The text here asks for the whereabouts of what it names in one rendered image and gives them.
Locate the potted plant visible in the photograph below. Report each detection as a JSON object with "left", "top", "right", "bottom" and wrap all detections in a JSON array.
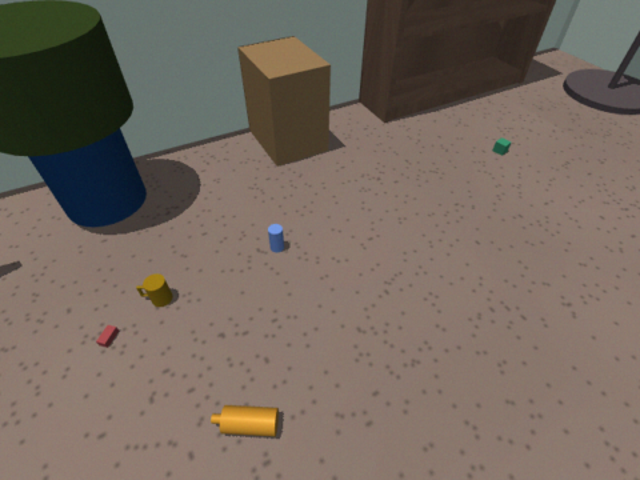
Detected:
[{"left": 0, "top": 0, "right": 146, "bottom": 227}]

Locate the coat stand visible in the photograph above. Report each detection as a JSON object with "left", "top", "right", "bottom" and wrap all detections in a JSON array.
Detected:
[{"left": 563, "top": 31, "right": 640, "bottom": 115}]

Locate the bookshelf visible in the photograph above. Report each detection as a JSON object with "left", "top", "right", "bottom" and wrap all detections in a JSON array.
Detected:
[{"left": 359, "top": 0, "right": 556, "bottom": 123}]

